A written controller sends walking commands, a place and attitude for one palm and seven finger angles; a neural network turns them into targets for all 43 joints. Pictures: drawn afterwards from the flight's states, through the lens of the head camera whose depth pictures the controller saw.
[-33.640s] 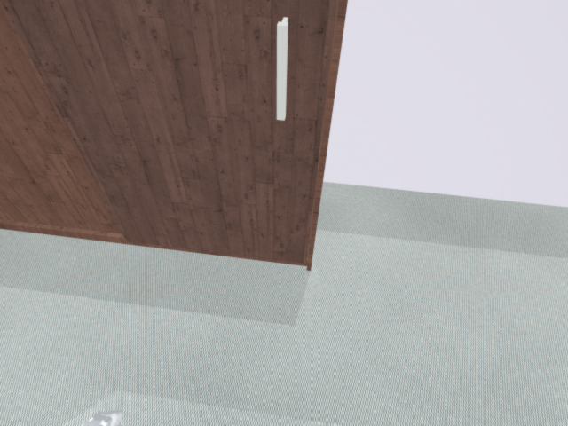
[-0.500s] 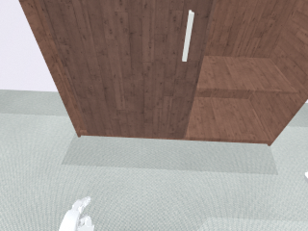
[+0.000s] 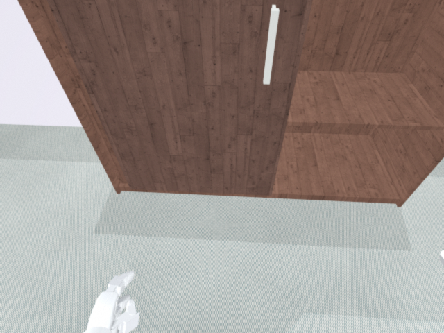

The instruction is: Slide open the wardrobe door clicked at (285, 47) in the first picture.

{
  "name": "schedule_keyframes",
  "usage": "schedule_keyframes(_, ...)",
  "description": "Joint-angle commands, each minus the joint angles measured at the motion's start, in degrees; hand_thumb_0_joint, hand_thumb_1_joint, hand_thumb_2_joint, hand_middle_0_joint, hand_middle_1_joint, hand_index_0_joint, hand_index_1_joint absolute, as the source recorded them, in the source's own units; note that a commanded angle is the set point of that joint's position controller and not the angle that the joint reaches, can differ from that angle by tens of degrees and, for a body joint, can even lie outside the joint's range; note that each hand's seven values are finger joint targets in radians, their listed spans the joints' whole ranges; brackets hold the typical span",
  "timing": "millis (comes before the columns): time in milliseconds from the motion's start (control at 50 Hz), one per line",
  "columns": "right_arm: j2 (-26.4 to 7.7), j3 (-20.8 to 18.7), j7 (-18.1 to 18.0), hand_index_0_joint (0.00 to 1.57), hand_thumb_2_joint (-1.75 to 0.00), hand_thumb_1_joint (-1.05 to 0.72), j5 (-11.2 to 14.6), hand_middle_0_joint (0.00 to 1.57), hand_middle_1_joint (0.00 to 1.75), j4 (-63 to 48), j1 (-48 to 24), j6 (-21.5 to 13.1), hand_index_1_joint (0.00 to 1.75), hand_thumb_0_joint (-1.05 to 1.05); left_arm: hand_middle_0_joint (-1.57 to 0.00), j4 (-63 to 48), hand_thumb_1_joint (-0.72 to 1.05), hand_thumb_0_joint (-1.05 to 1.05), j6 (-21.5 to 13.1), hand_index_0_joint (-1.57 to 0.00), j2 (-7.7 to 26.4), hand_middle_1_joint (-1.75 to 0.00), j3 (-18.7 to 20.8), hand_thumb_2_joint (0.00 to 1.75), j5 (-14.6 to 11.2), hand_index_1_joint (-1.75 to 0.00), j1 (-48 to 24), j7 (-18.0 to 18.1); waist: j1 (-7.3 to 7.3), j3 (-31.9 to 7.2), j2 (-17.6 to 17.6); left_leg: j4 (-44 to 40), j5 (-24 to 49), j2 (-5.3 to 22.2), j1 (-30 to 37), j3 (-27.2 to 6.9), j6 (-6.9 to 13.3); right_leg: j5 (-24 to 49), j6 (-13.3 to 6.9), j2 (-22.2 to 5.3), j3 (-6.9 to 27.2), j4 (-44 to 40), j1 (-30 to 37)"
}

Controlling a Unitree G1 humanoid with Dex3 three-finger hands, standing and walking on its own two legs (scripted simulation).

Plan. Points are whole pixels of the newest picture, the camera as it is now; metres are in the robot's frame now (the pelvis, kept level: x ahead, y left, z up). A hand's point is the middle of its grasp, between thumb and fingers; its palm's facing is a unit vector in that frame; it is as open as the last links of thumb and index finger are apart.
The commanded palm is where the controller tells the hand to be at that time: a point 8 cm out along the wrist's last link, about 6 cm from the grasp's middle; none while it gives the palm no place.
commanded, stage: stop stepping back and stand still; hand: right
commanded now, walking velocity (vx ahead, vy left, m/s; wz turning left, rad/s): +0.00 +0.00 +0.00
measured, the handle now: (270, 46) +0.89 -0.10 +0.11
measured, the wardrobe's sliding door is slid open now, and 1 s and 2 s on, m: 0.69 0.69 0.69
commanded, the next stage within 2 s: let the arm hang, fingers relaxed in 0.36 s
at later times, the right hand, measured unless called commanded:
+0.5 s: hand (433, 246) +0.23 -0.27 +0.13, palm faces +0.37 +0.82 -0.44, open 7.4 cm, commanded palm none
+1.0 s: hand out of the picture +0.04 -0.22 -0.16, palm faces -0.08 +0.96 -0.27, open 7.2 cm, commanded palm none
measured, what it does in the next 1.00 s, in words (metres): stands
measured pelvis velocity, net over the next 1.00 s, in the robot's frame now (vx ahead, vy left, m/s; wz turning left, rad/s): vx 0.01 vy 0.00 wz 0.01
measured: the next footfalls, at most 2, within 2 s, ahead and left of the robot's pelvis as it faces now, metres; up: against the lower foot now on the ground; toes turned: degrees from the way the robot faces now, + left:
none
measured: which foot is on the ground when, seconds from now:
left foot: down 0.00-1.00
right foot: down 0.00-1.00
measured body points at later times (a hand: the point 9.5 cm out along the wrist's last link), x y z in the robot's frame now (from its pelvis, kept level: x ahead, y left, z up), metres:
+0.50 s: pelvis +0.02 -0.01 +0.00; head +0.02 -0.01 +0.45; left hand +0.20 +0.22 -0.08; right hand +0.20 -0.31 +0.16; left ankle +0.05 +0.11 -0.74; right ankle +0.00 -0.10 -0.74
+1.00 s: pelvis +0.01 +0.00 +0.00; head +0.05 +0.00 +0.45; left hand +0.00 +0.27 -0.14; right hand +0.04 -0.27 -0.14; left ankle +0.05 +0.11 -0.74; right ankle +0.00 -0.10 -0.74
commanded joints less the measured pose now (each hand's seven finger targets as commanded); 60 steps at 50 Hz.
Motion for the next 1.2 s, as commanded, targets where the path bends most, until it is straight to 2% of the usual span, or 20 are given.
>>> schedule_keyframes(0, -10.16, -8.22, -1.43, 0.20, -0.90, -0.90, 0.54, 0.20, 0.30, -12.69, -0.43, -4.47, 0.30, 0.00, -0.20, -9.44, 0.90, 0.00, -2.70, -0.20, 6.99, -0.30, 2.39, 0.90, -0.18, -0.30, -6.21, 0.38, -0.66, -7.28, -7.21, -0.14, 9.90, 3.48, 9.87, -3.54, 0.20, 11.25, 0.73, -6.39, 6.26, -7.40, -3.73)
schedule_keyframes(80, -9.38, -7.74, -1.18, 0.20, -0.90, -0.90, 0.87, 0.20, 0.30, -10.92, 0.40, -4.18, 0.30, 0.00, -0.20, -9.68, 0.90, 0.00, -2.14, -0.20, 7.36, -0.30, 2.73, 0.90, -0.44, -0.30, -5.63, 0.30, -0.30, -7.91, -4.73, 0.26, 13.45, 3.71, 9.90, -3.59, 0.18, 15.68, 1.39, -6.46, 5.50, -6.04, -2.22)
schedule_keyframes(180, -9.50, -7.48, -1.01, 0.20, -0.90, -0.90, 0.96, 0.20, 0.30, -10.20, -0.51, -3.93, 0.30, 0.00, -0.20, -10.17, 0.90, 0.00, -1.39, -0.20, 7.43, -0.30, 2.73, 0.90, -0.50, -0.30, -5.74, 0.50, -0.32, -7.35, -4.24, -0.07, 12.90, 3.71, 9.61, -3.78, 0.05, 14.16, 1.31, -6.55, 5.22, -6.37, -2.50)
schedule_keyframes(340, -10.13, -7.25, -1.14, 0.20, -0.90, -0.90, 0.85, 0.20, 0.30, -12.72, -2.89, -3.79, 0.30, 0.00, -0.20, -10.71, 0.90, 0.00, -0.94, -0.20, 7.41, -0.30, 2.70, 0.90, -0.34, -0.30, -6.29, 0.73, -0.31, -7.56, -5.33, -0.88, 12.88, 4.20, 10.02, -4.67, 0.49, 12.14, 1.30, -5.79, 4.95, -6.13, -2.52)
schedule_keyframes(420, -9.89, -7.31, -1.25, 0.20, -0.90, -0.90, 0.81, 0.20, 0.30, -12.29, -2.23, -3.83, 0.30, 0.00, -0.20, -10.63, 0.90, 0.00, -0.84, -0.20, 7.22, -0.30, 2.50, 0.90, -0.29, -0.30, -6.16, 0.59, -0.41, -7.48, -6.08, -0.45, 11.25, 3.55, 10.29, -3.76, 0.19, 11.78, 1.38, -6.12, 5.38, -7.31, -3.03)
schedule_keyframes(440, -0.28, 17.73, 5.78, 0.20, -0.90, -0.90, -1.86, 0.20, 0.30, 34.67, -5.45, 2.90, 0.30, 0.00, -0.20, 3.14, 0.90, 0.00, -5.39, -0.20, 14.30, -0.30, 5.90, 0.90, -0.74, -0.30, -7.78, -4.35, 3.80, -2.52, -3.06, 5.24, 14.89, 6.40, -3.10, -1.45, 1.24, 20.06, 0.78, -7.09, 5.19, 2.65, -1.00)
schedule_keyframes(460, -2.42, 14.54, 7.73, 0.20, -0.90, -0.90, -2.72, 0.20, 0.30, 36.25, -7.78, 7.88, 0.30, 0.00, -0.20, 3.25, 0.90, 0.00, -1.21, -0.20, 17.94, -0.30, 6.62, 0.90, -0.30, -0.30, -3.64, -5.20, 2.71, -5.45, -4.23, 3.68, 10.26, 7.08, -2.63, -4.38, 1.65, 20.52, 0.93, -7.68, 5.66, 0.66, -1.13)
schedule_keyframes(480, -2.30, 14.58, 8.04, 0.20, -0.90, -0.90, -2.87, 0.20, 0.30, 35.84, -7.95, 9.51, 0.30, 0.00, -0.20, 1.90, 0.90, 0.00, 0.60, -0.20, 16.94, -0.30, 6.42, 0.90, -0.34, -0.30, -3.48, -5.10, 2.56, -4.50, -4.44, 4.07, 4.50, 5.98, -3.69, -3.28, 1.44, 17.15, 0.53, -8.33, 5.97, -0.39, -1.79)
schedule_keyframes(520, -1.02, 15.74, 8.29, 0.20, -0.90, -0.90, -2.87, 0.20, 0.30, 41.04, -11.45, 9.41, 0.30, 0.00, -0.20, 2.02, 0.90, 0.00, 2.23, -0.20, 15.20, -0.30, 5.08, 0.90, 0.45, -0.30, -4.13, -5.23, 1.65, -3.85, -3.57, 7.89, -3.03, 4.17, -2.92, -1.60, 0.91, 13.22, -1.93, -9.56, 9.68, -3.78, -7.48)
schedule_keyframes(540, -1.22, 16.28, 8.30, 0.20, -0.90, -0.90, -3.05, 0.20, 0.30, 44.24, -12.56, 9.40, 0.30, 0.00, -0.20, 2.29, 0.90, 0.00, 2.94, -0.20, 14.75, -0.30, 4.70, 0.90, 0.88, -0.30, -4.05, -5.26, 1.27, -3.93, -0.12, 7.93, -2.65, 3.78, -1.46, -1.92, 1.02, 13.46, -2.34, -9.36, 9.95, -3.84, -7.85)
schedule_keyframes(580, -1.90, 17.32, 8.22, 0.20, -0.90, -0.90, -3.20, 0.20, 0.30, 50.95, -14.15, 9.60, 0.30, 0.00, -0.20, 3.04, 0.90, 0.00, 4.06, -0.20, 15.03, -0.30, 4.13, 0.90, 1.46, -0.30, -4.19, -5.10, 0.58, -3.92, 5.35, 5.20, 2.30, 5.11, 1.44, -3.68, 1.37, 11.48, -1.89, -7.62, 9.19, -3.41, -7.87)
schedule_keyframes(620, -2.97, 18.19, 8.05, 0.20, -0.90, -0.90, -3.27, 0.20, 0.30, 57.76, -16.65, 9.57, 0.30, 0.00, -0.20, 4.69, 0.90, 0.00, 5.04, -0.20, 14.59, -0.30, 4.01, 0.90, 1.73, -0.30, -3.08, -4.86, 1.13, -5.37, 8.92, 2.46, 8.07, 7.55, 2.77, -7.35, 2.42, 8.95, -1.02, -5.06, 7.37, -1.95, -4.91)
schedule_keyframes(660, -2.73, 19.23, 7.79, 0.20, -0.90, -0.90, -2.92, 0.20, 0.30, 63.32, -18.00, 9.80, 0.30, 0.00, -0.20, 6.61, 0.90, 0.00, 5.83, -0.20, 13.03, -0.30, 3.33, 0.90, 1.85, -0.30, -1.94, -4.63, 1.64, -5.75, 5.00, 0.85, 8.68, 8.44, 2.91, -9.33, 2.91, 6.33, -0.43, -3.89, 6.27, -2.98, -2.38)
schedule_keyframes(720, -2.54, 19.96, 7.69, 0.20, -0.90, -0.90, -2.70, 0.20, 0.30, 70.02, -19.34, 9.96, 0.30, 0.00, -0.20, 9.73, 0.90, 0.00, 6.19, -0.20, 12.65, -0.30, 2.55, 0.90, 1.95, -0.30, -2.70, -4.35, 0.98, -3.81, -4.48, -1.53, 0.43, 6.25, 3.58, -8.38, 1.89, 3.08, -0.55, -5.12, 7.13, -8.36, -1.99)
schedule_keyframes(820, -1.99, 19.70, 7.63, 0.20, -0.90, -0.90, -2.64, 0.20, 0.30, 78.30, -18.44, 9.40, 0.30, 0.00, -0.20, 14.80, 0.90, 0.00, 6.58, -0.20, 11.90, -0.30, 2.86, 0.90, 1.81, -0.30, -0.63, -3.89, 0.89, -2.57, -8.29, -6.44, -5.68, 6.02, 4.53, -8.75, 2.55, -3.67, -0.43, -4.83, 6.48, -9.97, -1.65)
schedule_keyframes(900, -3.14, 19.76, 7.74, 0.20, -0.90, -0.90, -2.48, 0.20, 0.30, 82.25, -19.95, 8.98, 0.30, 0.00, -0.20, 17.94, 0.90, 0.00, 6.61, -0.20, 13.00, -0.30, 3.41, 0.90, 1.62, -0.30, 1.97, -3.70, 1.25, -1.93, -3.96, -9.31, -8.09, 6.17, 4.75, -9.64, 2.89, -4.29, -0.61, -5.06, 6.51, -10.39, -0.84)
schedule_keyframes(940, -3.86, 19.71, 7.73, 0.20, -0.90, -0.90, -2.43, 0.20, 0.30, 83.81, -20.46, 8.66, 0.30, 0.00, -0.20, 19.10, 0.90, 0.00, 6.30, -0.20, 13.57, -0.30, 3.66, 0.90, 1.35, -0.30, 2.75, -3.62, 1.33, -2.53, -1.92, -9.38, -5.30, 6.44, 5.60, -9.40, 3.04, -1.62, -0.70, -5.55, 6.43, -10.27, 0.46)
schedule_keyframes(1020, -4.09, 19.88, 7.75, 0.20, -0.90, -0.90, -2.29, 0.20, 0.30, 86.58, -21.96, 8.49, 0.30, 0.00, -0.20, 21.41, 0.90, 0.00, 5.84, -0.20, 14.56, -0.30, 3.65, 0.90, 1.37, -0.30, 2.55, -3.32, 1.34, -0.86, -0.47, -9.03, -0.96, 6.32, 5.57, -8.76, 2.97, 1.76, -0.73, -6.53, 6.64, -11.98, 1.68)
schedule_keyframes(1080, -4.66, 19.92, 7.74, 0.20, -0.90, -0.90, -2.27, 0.20, 0.30, 87.89, -22.74, 8.35, 0.30, 0.00, -0.20, 22.49, 0.90, 0.00, 5.56, -0.20, 14.94, -0.30, 3.50, 0.90, 1.28, -0.30, 1.71, -3.31, 1.22, -1.46, -0.46, -8.27, 3.80, 6.56, 6.85, -8.29, 2.75, 4.68, -0.62, -6.86, 6.43, -12.52, 2.86)
schedule_keyframes(1180, -5.41, 20.06, 7.69, 0.20, -0.90, -0.90, -2.34, 0.20, 0.30, 88.93, -24.79, 8.39, 0.30, 0.00, -0.20, 23.61, 0.90, 0.00, 5.56, -0.20, 15.67, -0.30, 3.38, 0.90, 1.32, -0.30, -0.41, -3.43, 1.21, -0.89, 0.10, -8.21, 6.50, 6.63, 7.06, -8.07, 2.32, 6.87, -0.52, -7.19, 6.32, -13.82, 4.29)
